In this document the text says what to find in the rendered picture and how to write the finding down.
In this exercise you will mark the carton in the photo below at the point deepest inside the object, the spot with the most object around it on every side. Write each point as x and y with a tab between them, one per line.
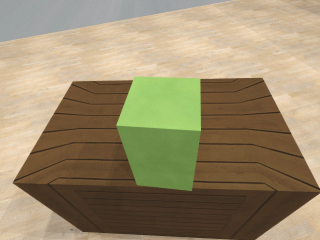
160	129

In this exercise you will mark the pedestal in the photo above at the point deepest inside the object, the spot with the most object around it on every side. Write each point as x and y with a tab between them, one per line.
250	173

